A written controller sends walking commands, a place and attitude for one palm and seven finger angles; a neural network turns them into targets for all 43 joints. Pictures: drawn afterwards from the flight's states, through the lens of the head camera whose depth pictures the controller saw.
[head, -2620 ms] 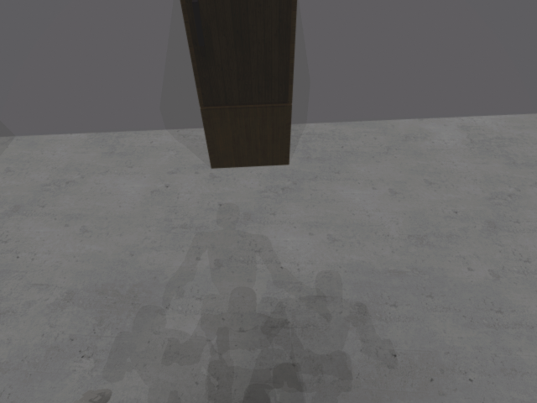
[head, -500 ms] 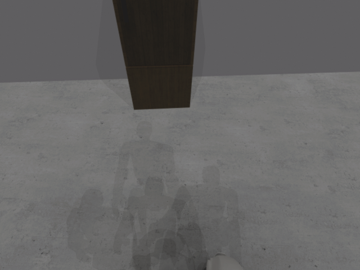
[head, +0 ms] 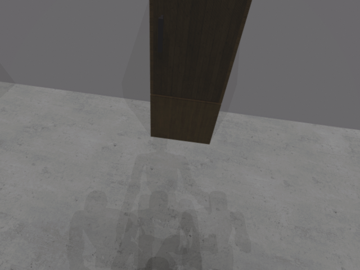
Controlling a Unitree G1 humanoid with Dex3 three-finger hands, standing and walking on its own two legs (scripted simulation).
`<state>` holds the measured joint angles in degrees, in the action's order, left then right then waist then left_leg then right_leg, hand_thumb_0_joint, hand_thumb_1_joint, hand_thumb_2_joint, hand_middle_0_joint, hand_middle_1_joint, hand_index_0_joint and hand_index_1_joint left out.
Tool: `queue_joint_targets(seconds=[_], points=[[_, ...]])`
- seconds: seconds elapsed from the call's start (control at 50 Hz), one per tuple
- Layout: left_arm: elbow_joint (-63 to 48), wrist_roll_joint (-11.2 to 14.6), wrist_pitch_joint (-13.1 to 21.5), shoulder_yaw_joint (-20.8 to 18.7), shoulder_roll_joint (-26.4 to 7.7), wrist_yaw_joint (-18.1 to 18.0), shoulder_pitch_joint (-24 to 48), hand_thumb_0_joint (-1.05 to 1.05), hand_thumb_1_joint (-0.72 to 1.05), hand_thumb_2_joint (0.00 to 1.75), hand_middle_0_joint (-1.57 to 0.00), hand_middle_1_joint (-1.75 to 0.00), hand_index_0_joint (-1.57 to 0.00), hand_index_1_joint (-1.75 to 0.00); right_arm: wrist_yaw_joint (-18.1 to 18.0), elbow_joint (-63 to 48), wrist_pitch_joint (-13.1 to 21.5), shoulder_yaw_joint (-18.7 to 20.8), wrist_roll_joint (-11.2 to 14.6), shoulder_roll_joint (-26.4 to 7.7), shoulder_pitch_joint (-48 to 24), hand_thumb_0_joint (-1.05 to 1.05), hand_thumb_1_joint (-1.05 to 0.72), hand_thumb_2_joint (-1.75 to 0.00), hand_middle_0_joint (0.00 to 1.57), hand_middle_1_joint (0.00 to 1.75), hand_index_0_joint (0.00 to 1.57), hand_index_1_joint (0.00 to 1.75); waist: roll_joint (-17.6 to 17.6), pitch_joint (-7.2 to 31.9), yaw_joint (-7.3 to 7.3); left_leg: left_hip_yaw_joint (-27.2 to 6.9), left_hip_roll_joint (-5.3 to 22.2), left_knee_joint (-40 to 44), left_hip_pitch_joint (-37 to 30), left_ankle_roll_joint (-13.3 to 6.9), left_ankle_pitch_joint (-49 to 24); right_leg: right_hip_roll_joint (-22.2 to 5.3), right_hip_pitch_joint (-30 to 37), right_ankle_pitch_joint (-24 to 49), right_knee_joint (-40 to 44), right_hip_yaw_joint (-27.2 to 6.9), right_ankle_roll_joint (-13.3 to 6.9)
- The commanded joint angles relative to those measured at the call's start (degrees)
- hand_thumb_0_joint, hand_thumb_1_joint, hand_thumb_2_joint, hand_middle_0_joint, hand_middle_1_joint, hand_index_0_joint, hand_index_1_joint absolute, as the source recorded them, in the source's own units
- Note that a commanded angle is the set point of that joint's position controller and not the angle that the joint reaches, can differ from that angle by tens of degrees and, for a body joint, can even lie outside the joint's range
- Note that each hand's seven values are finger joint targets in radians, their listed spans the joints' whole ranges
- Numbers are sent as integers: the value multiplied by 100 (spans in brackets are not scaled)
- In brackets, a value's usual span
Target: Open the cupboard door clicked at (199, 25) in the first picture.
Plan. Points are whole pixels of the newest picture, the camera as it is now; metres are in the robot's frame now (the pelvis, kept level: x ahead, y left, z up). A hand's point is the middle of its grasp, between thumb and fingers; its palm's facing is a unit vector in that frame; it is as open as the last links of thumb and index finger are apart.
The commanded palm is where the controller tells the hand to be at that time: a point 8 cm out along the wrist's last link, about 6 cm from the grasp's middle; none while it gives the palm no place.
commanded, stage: walk to a spot facing it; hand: left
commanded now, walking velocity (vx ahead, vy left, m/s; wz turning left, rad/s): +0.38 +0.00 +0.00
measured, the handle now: (161, 34) +1.10 +0.18 +0.04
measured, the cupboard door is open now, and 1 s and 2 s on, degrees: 0 0 0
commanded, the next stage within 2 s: take the last steps up to it in 0.28 s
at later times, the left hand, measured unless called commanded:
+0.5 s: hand (137, 213) +0.30 +0.14 -0.16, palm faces -0.03 -0.97 -0.24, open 7.3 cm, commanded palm none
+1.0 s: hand (134, 214) +0.30 +0.15 -0.17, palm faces +0.08 -0.99 -0.12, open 7.4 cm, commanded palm none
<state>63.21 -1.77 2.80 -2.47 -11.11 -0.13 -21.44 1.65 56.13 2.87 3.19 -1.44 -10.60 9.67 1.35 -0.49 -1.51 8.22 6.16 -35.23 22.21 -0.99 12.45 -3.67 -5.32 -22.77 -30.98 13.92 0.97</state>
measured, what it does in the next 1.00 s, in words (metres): walks ahead: right foot, then left foot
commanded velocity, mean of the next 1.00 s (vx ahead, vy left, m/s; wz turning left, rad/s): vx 0.29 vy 0.03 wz -0.01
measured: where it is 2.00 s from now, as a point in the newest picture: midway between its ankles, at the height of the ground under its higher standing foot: (179, 220)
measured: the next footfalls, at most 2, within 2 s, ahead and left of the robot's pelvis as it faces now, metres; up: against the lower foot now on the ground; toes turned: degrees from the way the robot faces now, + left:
right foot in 0.46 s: +0.33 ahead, -0.16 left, +0.00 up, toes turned -11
left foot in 0.92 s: +0.44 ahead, +0.08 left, +0.00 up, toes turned +10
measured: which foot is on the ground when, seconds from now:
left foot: down 0.00-0.46, up 0.48-0.90, down 0.92-1.00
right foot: down 0.00-0.00, up 0.02-0.44, down 0.46-0.92, up 0.94-1.00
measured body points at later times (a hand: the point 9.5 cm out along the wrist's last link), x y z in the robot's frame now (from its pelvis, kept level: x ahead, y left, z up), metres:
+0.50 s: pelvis +0.21 -0.05 -0.01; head +0.23 -0.07 +0.44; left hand +0.30 +0.19 -0.14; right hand +0.11 -0.25 -0.17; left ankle +0.09 +0.09 -0.69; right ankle +0.29 -0.15 -0.73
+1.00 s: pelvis +0.37 -0.01 +0.01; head +0.37 +0.01 +0.46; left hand +0.30 +0.20 -0.16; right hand +0.45 -0.25 -0.12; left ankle +0.40 +0.07 -0.72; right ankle +0.30 -0.14 -0.68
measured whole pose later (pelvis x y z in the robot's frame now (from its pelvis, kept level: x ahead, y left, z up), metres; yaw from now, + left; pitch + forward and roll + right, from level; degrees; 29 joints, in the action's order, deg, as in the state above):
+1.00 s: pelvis +0.37 -0.01 +0.01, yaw -1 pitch -2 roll -1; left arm 66.2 -1.6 0.4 -2.4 -9.1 0.1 -22.4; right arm 0.0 58.1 3.4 2.1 -1.5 -9.1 10.9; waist 2.4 -1.9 -1.9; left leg 10.2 3.6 -32.5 16.0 -2.9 14.8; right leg -4.0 -15.5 -26.7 -51.2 6.5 -0.8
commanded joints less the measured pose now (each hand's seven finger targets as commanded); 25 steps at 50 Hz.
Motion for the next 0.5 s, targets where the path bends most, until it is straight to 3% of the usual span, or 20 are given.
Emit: queue_joint_targets(seconds=[0.0,0.02,0.06,0.1,0.12,0.18,0.24,0.32,0.36,0.38,0.4,0.42,0.44,0.46,0.48], points=[[-761,32,65,-68,-403,44,498,0,90,90,-20,-30,-20,-30,-197,445,53,300,-44,-1338,2315,0,-90,-90,20,30,20,30,-2021,64,976,-3522,1976,2419,-2718,-1011,1517,64,-3428,-1032,-3656,-804,-159],[-753,42,69,-98,-378,60,712,0,90,90,-20,-30,-20,-30,-247,370,54,236,-8,-1151,1908,0,-90,-90,20,30,20,30,-1389,-145,802,-3326,1933,2410,-2383,-1046,1461,-181,-3750,-516,-4159,-1090,-189],[-557,3,51,-117,-369,142,570,0,90,90,-20,-30,-20,-30,-260,188,151,101,20,-693,1215,0,-90,-90,20,30,20,30,-668,-336,440,-2299,1550,2477,-1689,-806,867,-530,-3438,308,-4000,-1281,-117],[-400,-18,-53,-95,-151,145,216,0,90,90,-20,-30,-20,-30,-280,223,232,59,30,-562,1034,0,-90,-90,20,30,20,30,-658,-166,189,-1408,1238,2469,-1515,-710,-21,-550,-3024,637,-3645,-1211,-14],[-383,-20,-96,-89,-120,136,180,0,90,90,-20,-30,-20,-30,-286,261,247,64,45,-516,1068,0,-90,-90,20,30,20,30,-645,-113,175,-1207,1154,2484,-1532,-734,-263,-560,-2950,728,-3450,-1180,24],[-475,-16,-162,-93,-29,140,419,0,90,90,-20,-30,-20,-30,-295,374,255,91,49,-495,1236,0,-90,-90,20,30,20,30,-444,-309,164,-893,1095,2619,-1621,-817,-706,-594,-3059,993,-2775,-1085,119],[-617,7,-185,-86,-11,152,847,0,90,90,-20,-30,-20,-30,-283,495,221,95,47,-539,1341,0,-90,-90,20,30,20,30,-646,-528,224,-564,1019,2616,-1610,-797,-791,-555,-2872,1157,-1764,-916,137],[-735,18,-136,-106,-29,147,1248,0,90,90,-20,-30,-20,-30,-281,664,161,114,0,-556,1510,0,-90,-90,20,30,20,30,-840,-631,323,-428,1080,2262,-1730,-726,-1161,-335,-2438,1201,-814,-741,2],[-685,14,-86,-121,-90,137,1052,0,90,90,-20,-30,-20,-30,-284,712,114,123,-17,-594,1444,0,-90,-90,20,30,20,30,-732,-521,203,-394,1045,1784,-1640,-617,-1308,-145,-1776,1213,-393,-612,-82],[-537,3,-57,-146,-151,124,641,0,90,90,-20,-30,-20,-30,-295,725,88,101,-6,-585,1384,0,-90,-90,20,30,20,30,-536,-377,-11,-241,916,1227,-1476,-491,-1575,-4,-1099,1437,-70,-492,-119],[-312,-18,7,-196,-384,107,-82,0,90,90,-20,-30,-20,-30,-273,743,96,85,27,-555,1374,0,-90,-90,20,30,20,30,-227,-24,-338,-9,619,293,-1186,-307,-1520,13,-119,1664,195,-564,-167],[-97,-50,87,-308,-895,48,-757,0,90,90,-20,-30,-20,-30,-223,708,112,47,79,-303,1515,0,-90,-90,20,30,20,30,742,485,-559,294,160,-1279,-186,-83,-303,-1011,1048,1913,400,-1735,-485],[-39,23,100,-387,-1449,15,-1201,0,90,90,-20,-30,-20,-30,-212,538,103,-16,108,-72,1687,0,-90,-90,20,30,20,30,1808,941,-484,72,-458,-2954,835,62,2136,-2280,1646,2515,1146,-3669,-1061],[-94,90,80,-371,-1327,-33,-974,0,90,90,-20,-30,-20,-30,-243,475,28,10,114,-235,1410,0,-90,-90,20,30,20,30,1417,892,-485,-549,-250,-3667,980,19,2152,-2389,1202,1960,1499,-3869,-1249],[-225,73,63,-330,-1141,-57,-433,0,90,90,-20,-30,-20,-30,-232,467,32,37,84,-174,1154,0,-90,-90,20,30,20,30,1206,452,-360,-709,-24,-3988,1246,26,1644,-2245,648,1264,1641,-3662,-1240]])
